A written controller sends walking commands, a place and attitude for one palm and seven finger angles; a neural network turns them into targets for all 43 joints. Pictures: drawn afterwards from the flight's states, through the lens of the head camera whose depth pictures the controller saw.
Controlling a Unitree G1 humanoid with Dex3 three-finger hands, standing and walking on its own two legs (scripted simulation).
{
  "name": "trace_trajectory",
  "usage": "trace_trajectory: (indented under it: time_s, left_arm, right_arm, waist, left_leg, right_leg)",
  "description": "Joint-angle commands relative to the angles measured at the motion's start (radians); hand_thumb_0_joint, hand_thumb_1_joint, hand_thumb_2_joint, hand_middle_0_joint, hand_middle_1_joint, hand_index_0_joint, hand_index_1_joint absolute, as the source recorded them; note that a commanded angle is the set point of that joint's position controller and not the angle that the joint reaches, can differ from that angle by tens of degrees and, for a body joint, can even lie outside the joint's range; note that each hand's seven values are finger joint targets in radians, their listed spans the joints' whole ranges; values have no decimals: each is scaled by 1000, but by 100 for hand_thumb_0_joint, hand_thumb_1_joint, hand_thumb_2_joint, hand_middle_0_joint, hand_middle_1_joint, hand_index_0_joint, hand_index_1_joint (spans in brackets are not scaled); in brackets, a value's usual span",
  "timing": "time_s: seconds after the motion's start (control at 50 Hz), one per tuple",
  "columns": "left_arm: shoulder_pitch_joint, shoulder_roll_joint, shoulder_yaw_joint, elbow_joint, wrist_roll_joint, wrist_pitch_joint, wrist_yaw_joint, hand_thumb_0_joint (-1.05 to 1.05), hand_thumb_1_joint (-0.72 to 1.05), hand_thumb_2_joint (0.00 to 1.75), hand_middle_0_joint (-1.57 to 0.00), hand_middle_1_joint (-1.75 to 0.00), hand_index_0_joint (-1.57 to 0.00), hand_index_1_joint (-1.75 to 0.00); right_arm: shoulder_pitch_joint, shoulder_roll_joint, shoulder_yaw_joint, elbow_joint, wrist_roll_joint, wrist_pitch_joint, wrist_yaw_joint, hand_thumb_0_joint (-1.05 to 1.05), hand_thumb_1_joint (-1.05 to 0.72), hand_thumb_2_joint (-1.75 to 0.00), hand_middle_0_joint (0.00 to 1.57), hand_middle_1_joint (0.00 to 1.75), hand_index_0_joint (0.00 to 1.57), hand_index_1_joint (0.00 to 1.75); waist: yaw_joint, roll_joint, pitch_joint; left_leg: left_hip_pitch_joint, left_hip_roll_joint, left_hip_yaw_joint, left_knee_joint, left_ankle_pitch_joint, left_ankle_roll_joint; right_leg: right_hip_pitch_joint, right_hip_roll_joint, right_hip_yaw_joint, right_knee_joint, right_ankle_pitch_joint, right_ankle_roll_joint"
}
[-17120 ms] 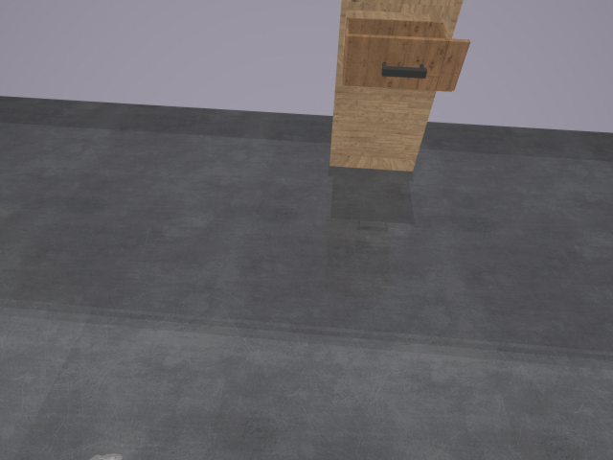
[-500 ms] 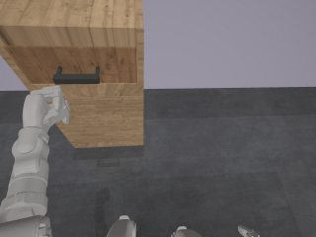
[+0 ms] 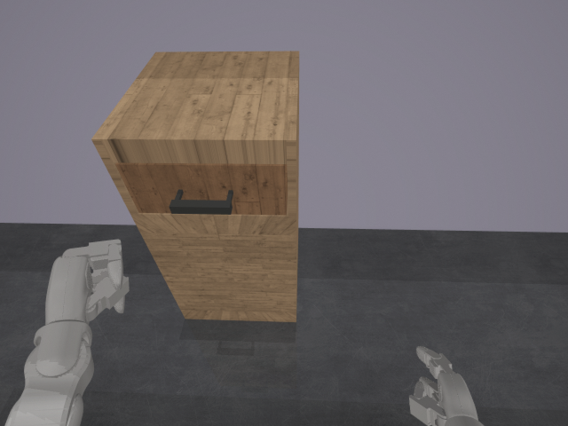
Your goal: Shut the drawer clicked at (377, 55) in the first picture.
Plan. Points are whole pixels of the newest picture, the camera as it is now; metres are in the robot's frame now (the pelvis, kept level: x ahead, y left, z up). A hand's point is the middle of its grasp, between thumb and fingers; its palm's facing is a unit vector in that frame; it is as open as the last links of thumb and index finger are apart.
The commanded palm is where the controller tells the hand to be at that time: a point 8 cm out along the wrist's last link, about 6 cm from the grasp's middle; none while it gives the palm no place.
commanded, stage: draw the hand back to the body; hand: left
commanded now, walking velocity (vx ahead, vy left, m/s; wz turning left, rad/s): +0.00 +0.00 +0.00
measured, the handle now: (203, 200) +0.59 +0.25 -0.08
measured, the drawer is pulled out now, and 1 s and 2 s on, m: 0.00 0.00 0.00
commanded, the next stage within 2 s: step back with the hand held close in 0.48 s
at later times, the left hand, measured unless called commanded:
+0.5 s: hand (75, 327) +0.17 +0.23 +0.16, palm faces +0.40 -0.83 -0.39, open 3.2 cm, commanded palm +0.13 +0.26 +0.18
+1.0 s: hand (66, 329) +0.17 +0.24 +0.15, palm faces +0.26 -0.82 -0.50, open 3.2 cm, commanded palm +0.11 +0.28 +0.18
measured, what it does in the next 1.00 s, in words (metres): stands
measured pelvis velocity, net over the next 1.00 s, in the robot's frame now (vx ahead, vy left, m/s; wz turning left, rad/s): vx -0.03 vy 0.01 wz -0.03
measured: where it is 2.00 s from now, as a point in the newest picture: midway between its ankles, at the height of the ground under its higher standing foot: outside the picture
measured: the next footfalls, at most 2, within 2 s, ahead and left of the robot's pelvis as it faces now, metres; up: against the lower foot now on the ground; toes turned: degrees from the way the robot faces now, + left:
right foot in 1.82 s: -0.27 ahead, -0.06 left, +0.00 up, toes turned -2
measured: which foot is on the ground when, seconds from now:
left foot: down 0.00-1.00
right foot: down 0.00-1.00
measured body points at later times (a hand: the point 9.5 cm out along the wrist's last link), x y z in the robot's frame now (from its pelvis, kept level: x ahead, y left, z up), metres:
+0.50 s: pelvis +0.00 -0.02 +0.01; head -0.02 -0.05 +0.46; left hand +0.15 +0.27 +0.18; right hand +0.19 -0.23 -0.08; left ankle +0.01 +0.10 -0.74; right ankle -0.05 -0.11 -0.74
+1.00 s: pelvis -0.03 +0.01 +0.01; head +0.00 -0.01 +0.46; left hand +0.15 +0.28 +0.18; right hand +0.14 -0.25 -0.08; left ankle +0.01 +0.10 -0.74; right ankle -0.05 -0.11 -0.74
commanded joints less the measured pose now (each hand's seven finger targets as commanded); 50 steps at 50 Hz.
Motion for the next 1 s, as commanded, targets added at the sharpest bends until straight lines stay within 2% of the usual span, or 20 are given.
trace_trajectory:
  time_s: [0.0,0.06,0.08,0.14,0.16,0.18,0.24,0.28,0.36,0.4,0.46,0.54,0.58,0.6,0.62,0.64,0.7,0.82,0.86,0.98]
  left_arm:
    - [-70,177,108,-349,2,-63,9,0,90,90,-140,-160,-140,-160]
    - [45,200,152,-427,0,-67,7,0,90,90,-140,-160,-140,-160]
    - [73,185,148,-469,-3,-71,5,0,90,90,-140,-160,-140,-160]
    - [177,191,182,-555,-4,-79,5,0,90,90,-140,-160,-140,-160]
    - [203,201,193,-571,-3,-80,4,0,90,90,-140,-160,-140,-160]
    - [210,191,187,-610,-3,-86,3,0,90,90,-140,-160,-140,-160]
    - [280,190,207,-658,-1,-102,4,0,90,90,-140,-160,-140,-160]
    - [319,201,226,-692,-4,-112,4,0,90,90,-140,-160,-140,-160]
    - [310,158,201,-577,-1,-108,1,0,90,90,-140,-160,-140,-160]
    - [271,167,204,-594,-1,-118,4,0,90,90,-140,-160,-140,-160]
    - [260,183,211,-625,5,-130,9,0,90,90,-140,-160,-140,-160]
    - [277,188,216,-650,4,-136,14,0,90,90,-140,-160,-140,-160]
    - [291,186,223,-629,3,-135,14,0,90,90,-140,-160,-140,-160]
    - [190,313,354,-712,15,-183,20,0,90,90,-140,-160,-140,-160]
    - [288,240,311,-604,19,-189,15,0,90,90,-140,-160,-140,-160]
    - [339,198,275,-572,24,-192,8,0,90,90,-140,-160,-140,-160]
    - [394,177,259,-590,26,-210,3,0,90,90,-140,-160,-140,-160]
    - [466,221,303,-647,20,-209,19,0,90,90,-140,-160,-140,-160]
    - [466,246,321,-685,18,-213,25,0,90,90,-140,-160,-140,-160]
    - [510,234,310,-714,19,-219,41,0,90,90,-140,-160,-140,-160]
  right_arm:
    - [-100,-111,-47,-136,-17,-73,-6,0,-90,-90,20,30,20,30]
    - [-108,-110,-51,-133,-27,-89,1,0,-90,-90,20,30,20,30]
    - [-107,-103,-50,-137,-27,-93,4,0,-90,-90,20,30,20,30]
    - [-109,-99,-57,-136,-33,-104,11,0,-90,-90,20,30,20,30]
    - [-111,-101,-59,-134,-36,-109,12,0,-90,-90,20,30,20,30]
    - [-111,-97,-60,-137,-34,-115,14,0,-90,-90,20,30,20,30]
    - [-106,-94,-63,-134,-35,-132,14,0,-90,-90,20,30,20,30]
    - [-108,-94,-67,-139,-34,-146,11,0,-90,-90,20,30,20,30]
    - [-96,-99,-76,-117,-35,-148,3,0,-90,-90,20,30,20,30]
    - [-97,-101,-76,-122,-35,-150,-3,0,-90,-90,20,30,20,30]
    - [-98,-99,-75,-118,-38,-164,-6,0,-90,-90,20,30,20,30]
    - [-103,-91,-73,-119,-40,-181,-5,0,-90,-90,20,30,20,30]
    - [-105,-88,-73,-115,-39,-185,-5,0,-90,-90,20,30,20,30]
    - [-77,-121,-84,-142,-40,-156,9,0,-90,-90,20,30,20,30]
    - [-82,-101,-88,-113,-44,-137,12,0,-90,-90,20,30,20,30]
    - [-76,-101,-94,-119,-44,-122,18,0,-90,-90,20,30,20,30]
    - [-67,-106,-109,-131,-44,-98,22,0,-90,-90,20,30,20,30]
    - [-74,-101,-122,-163,-37,-62,16,0,-90,-90,20,30,20,30]
    - [-73,-106,-126,-172,-37,-57,10,0,-90,-90,20,30,20,30]
    - [-53,-109,-128,-176,-36,-61,7,0,-90,-90,20,30,20,30]
  waist:
    - [-7,26,-120]
    - [6,-9,-96]
    - [5,11,-102]
    - [12,-6,-91]
    - [13,-21,-75]
    - [9,4,-76]
    - [15,11,-55]
    - [18,-4,-26]
    - [6,-69,48]
    - [8,-67,33]
    - [15,-6,-1]
    - [25,-6,-16]
    - [25,-20,5]
    - [-18,-39,77]
    - [-21,-67,68]
    - [-24,-85,47]
    - [-28,-36,-38]
    - [-26,-55,-125]
    - [-25,-35,-140]
    - [-30,19,-141]
  left_leg:
    - [242,26,-41,-110,259,5]
    - [248,24,-36,-125,280,5]
    - [252,24,-32,-127,291,6]
    - [257,21,-20,-120,318,9]
    - [257,19,-19,-117,314,9]
    - [263,20,-16,-118,305,8]
    - [265,22,-16,-114,293,9]
    - [257,23,-13,-114,260,9]
    - [243,22,-12,-121,193,13]
    - [246,21,-14,-122,169,17]
    - [264,17,-9,-117,183,16]
    - [261,18,-8,-113,227,15]
    - [254,19,-6,-115,222,13]
    - [187,30,-24,-71,165,27]
    - [183,29,-29,-50,169,27]
    - [181,33,-26,-46,184,24]
    - [201,50,-15,-76,299,25]
    - [200,71,-23,-83,463,25]
    - [187,72,-30,-89,474,22]
    - [127,87,-53,-107,435,20]
  right_leg:
    - [-10,1,15,-119,317,-11]
    - [15,4,15,-150,340,-8]
    - [36,-3,17,-145,354,-8]
    - [48,-5,18,-156,393,-4]
    - [41,-1,20,-175,392,-4]
    - [41,-6,20,-170,385,-1]
    - [24,-6,19,-176,368,0]
    - [12,-5,24,-192,342,1]
    - [-35,-3,27,-220,262,7]
    - [-28,-11,32,-217,227,8]
    - [-11,-15,41,-220,242,4]
    - [13,-19,40,-200,305,3]
    - [10,-17,43,-209,300,5]
    - [-99,-75,153,-264,363,14]
    - [-99,-97,152,-255,411,15]
    - [-93,-101,146,-239,446,23]
    - [-38,-91,101,-176,533,35]
    - [-3,-68,63,-119,575,41]
    - [-1,-63,57,-108,554,39]
    - [-9,-38,48,-75,443,37]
